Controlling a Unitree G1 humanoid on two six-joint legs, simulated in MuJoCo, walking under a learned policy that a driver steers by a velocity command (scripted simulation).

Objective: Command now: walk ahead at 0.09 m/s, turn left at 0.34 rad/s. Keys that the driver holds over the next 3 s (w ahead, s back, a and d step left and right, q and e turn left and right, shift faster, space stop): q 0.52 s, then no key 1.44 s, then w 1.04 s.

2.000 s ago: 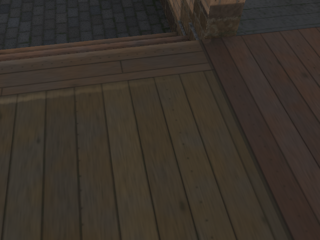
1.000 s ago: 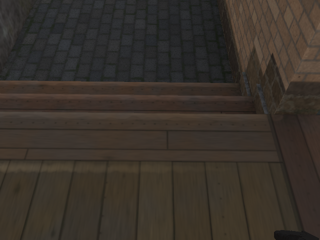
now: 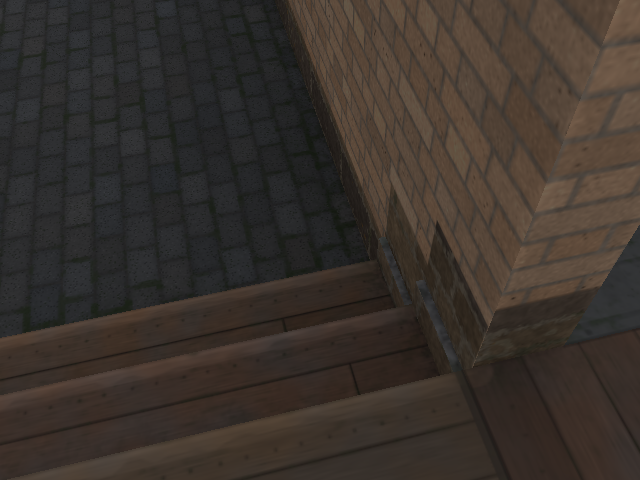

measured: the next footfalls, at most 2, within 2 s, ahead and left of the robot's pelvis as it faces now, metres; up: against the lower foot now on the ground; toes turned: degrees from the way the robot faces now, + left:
right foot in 0.34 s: +0.11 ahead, -0.12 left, +0.00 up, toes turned +13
left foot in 0.76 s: +0.05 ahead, +0.11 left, +0.00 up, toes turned +25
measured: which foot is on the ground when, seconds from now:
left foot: down 0.00-0.36, up 0.38-0.74, down 0.76-1.00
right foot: down 0.00-0.02, up 0.04-0.32, down 0.34-0.80, up 0.82-1.00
